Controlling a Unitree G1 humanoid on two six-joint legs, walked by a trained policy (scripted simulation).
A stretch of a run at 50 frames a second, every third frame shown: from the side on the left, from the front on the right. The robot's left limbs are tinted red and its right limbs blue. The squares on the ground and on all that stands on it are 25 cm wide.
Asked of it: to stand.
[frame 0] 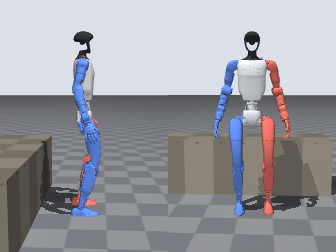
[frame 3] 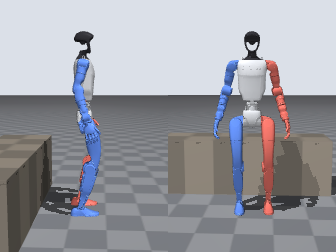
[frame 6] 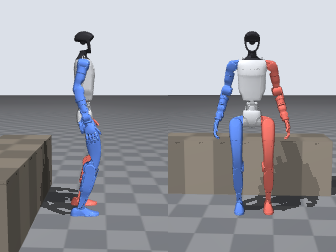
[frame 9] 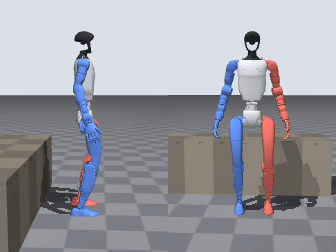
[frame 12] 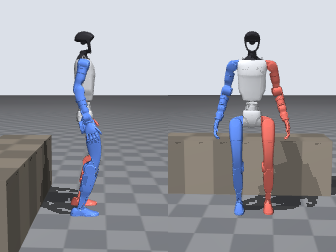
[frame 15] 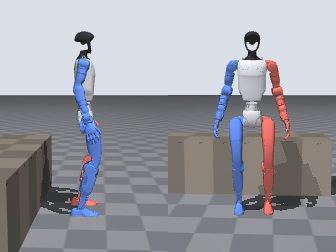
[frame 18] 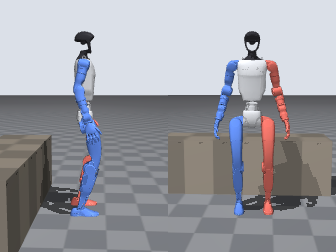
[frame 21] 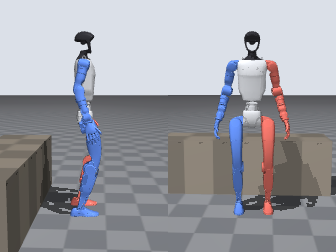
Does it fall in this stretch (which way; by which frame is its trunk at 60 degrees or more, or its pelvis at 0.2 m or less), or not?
no
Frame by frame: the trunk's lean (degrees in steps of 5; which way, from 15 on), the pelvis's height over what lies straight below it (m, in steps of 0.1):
0: 0, 0.8
3: 0, 0.8
6: 0, 0.8
9: 0, 0.8
12: 0, 0.8
15: 0, 0.8
18: 0, 0.8
21: 0, 0.8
